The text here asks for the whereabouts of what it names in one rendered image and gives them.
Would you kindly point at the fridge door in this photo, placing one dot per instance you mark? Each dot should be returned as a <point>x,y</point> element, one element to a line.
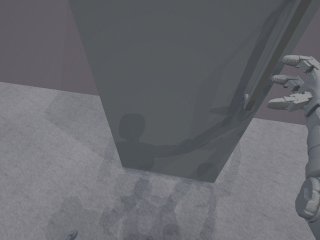
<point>172,74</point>

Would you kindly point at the left robot hand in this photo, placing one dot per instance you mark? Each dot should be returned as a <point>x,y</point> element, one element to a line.
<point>71,235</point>

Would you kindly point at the right robot upper arm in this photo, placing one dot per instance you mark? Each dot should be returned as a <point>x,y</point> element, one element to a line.
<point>307,204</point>

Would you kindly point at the right robot hand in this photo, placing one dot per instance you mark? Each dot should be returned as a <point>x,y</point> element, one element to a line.
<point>311,86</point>

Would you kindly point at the right robot forearm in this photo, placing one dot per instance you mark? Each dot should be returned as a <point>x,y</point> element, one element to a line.
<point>312,116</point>

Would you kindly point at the handle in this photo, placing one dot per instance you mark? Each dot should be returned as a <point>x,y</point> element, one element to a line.
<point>285,35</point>

